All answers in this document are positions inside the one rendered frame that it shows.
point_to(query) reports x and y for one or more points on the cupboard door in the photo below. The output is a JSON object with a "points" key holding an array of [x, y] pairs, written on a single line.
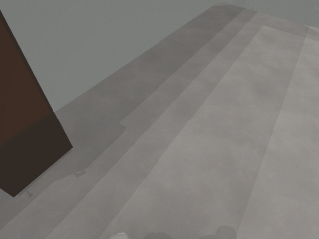
{"points": [[21, 102]]}

